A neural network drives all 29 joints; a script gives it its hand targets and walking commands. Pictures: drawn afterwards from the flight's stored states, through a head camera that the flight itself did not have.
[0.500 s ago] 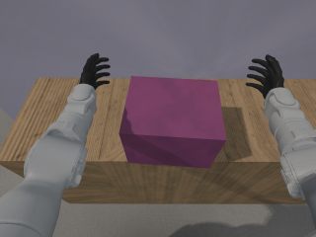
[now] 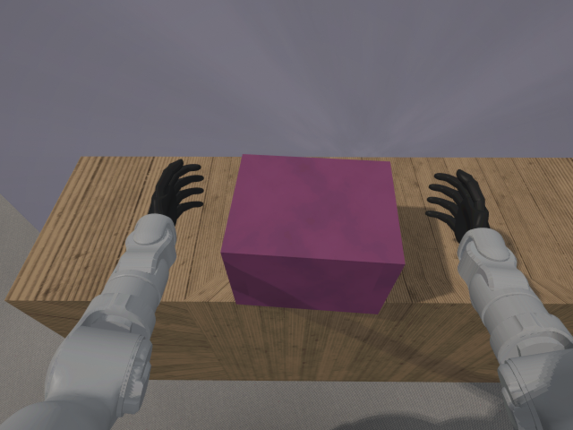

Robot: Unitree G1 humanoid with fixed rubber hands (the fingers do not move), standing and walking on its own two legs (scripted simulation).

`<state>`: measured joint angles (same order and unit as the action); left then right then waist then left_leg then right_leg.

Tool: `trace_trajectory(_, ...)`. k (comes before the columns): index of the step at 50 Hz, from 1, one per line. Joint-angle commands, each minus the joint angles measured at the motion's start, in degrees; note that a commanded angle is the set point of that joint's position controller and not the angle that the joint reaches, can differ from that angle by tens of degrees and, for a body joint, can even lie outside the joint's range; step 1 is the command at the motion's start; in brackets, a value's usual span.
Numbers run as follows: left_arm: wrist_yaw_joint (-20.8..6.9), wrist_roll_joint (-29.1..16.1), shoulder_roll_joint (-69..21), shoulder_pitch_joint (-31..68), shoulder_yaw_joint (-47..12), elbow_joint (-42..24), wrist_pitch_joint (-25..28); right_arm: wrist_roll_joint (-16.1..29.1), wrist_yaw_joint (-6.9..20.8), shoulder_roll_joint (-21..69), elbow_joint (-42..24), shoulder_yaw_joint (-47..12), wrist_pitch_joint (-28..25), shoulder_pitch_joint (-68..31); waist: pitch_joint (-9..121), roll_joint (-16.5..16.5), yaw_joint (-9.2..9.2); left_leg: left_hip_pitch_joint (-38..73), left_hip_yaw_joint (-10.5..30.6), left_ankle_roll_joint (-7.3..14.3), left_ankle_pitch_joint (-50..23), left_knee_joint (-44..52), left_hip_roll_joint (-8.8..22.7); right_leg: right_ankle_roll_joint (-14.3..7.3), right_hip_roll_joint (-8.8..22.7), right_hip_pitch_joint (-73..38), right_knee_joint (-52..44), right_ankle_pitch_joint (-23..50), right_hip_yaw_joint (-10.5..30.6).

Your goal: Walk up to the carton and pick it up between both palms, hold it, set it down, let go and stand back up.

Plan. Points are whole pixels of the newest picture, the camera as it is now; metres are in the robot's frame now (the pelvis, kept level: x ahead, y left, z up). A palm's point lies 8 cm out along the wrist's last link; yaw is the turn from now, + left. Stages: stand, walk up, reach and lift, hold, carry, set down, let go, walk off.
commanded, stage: set down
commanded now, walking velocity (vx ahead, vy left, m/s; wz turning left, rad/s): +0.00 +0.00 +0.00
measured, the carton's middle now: (310, 235) +0.43 -0.01 -0.04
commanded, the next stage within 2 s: none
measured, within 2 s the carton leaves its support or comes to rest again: neither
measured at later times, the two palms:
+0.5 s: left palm (157, 271) +0.32 +0.22 +0.02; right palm (471, 284) +0.32 -0.23 +0.02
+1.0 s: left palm (143, 351) +0.23 +0.23 -0.04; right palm (469, 367) +0.22 -0.22 -0.04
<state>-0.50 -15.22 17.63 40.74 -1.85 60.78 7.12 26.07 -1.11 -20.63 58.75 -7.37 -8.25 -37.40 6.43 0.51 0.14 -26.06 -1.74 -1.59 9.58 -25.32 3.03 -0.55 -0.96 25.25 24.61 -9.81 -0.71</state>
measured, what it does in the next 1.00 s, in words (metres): stands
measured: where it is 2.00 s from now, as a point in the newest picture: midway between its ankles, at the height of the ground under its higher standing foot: outside the picture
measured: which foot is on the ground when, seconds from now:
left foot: down 0.00-1.00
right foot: down 0.00-1.00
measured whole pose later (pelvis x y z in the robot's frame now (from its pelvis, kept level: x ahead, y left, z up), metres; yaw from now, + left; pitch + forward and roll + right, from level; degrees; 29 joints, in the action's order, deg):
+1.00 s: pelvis +0.02 +0.01 +0.00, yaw +0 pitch -1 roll +0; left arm 0.6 -14.2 14.6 -4.6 -4.8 40.9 24.6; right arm 13.3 1.4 -11.9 42.9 -0.5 -26.4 4.9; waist -1.3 -0.1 0.5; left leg -11.7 -1.9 -1.4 14.4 -27.3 1.9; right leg -0.3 0.1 11.4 27.8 -15.3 -0.5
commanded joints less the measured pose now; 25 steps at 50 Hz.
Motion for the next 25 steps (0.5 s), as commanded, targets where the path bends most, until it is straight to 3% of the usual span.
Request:
trace_trajectory(1, 0.4, -0.5, 8.5, 20.3, 2.0, -14.1, 2.9, -1.6, -0.4, -10.1, -12.8, 4.9, -3.3, -19.6, 31.1, -0.3, 0.81, 19.9, -0.4, -0.3, -12.8, -2.2, -3.3, 2.4, -1.8, -6.6, -2.4, 11.3, -1.4)
trace_trajectory(5, -0.4, 1.7, 7.7, 12.6, 3.7, -16.3, 2.0, -1.7, -0.6, -9.1, -12.6, 4.6, -4.1, -13.0, 27.6, 0.3, 0.88, 22.0, -0.4, -0.5, -16.3, -1.9, -3.5, 2.4, -1.9, -9.9, -3.0, 14.5, -1.0)
trace_trajectory(10, -0.8, 3.4, 5.7, 4.9, 4.1, -17.6, 1.7, -2.4, -0.2, -6.5, -13.1, 4.4, -4.8, -6.1, 18.9, 0.8, 0.14, 22.4, -0.3, -0.1, -13.4, 0.4, -3.7, 1.9, -1.5, -11.2, -5.0, 10.2, -0.5)
trace_trajectory(15, -0.2, 3.7, 4.4, -0.3, 3.5, -20.1, 3.4, -3.8, 0.6, -4.7, -15.7, 5.5, -5.6, -0.5, 14.0, 0.0, -0.35, 22.6, -0.1, 0.0, -10.7, 1.7, -3.7, 1.3, -1.0, -10.9, -6.1, 6.4, -0.2)
trace_trajectory(25, 0.5, 3.2, 3.9, -12.8, 2.6, -28.2, 7.9, -6.4, 0.9, -3.7, -22.0, 8.4, -9.7, 10.9, 12.5, -1.1, 0.37, 24.1, 0.3, -1.1, -12.6, 1.1, -3.8, 0.6, -1.2, -13.0, -5.4, 8.7, -0.1)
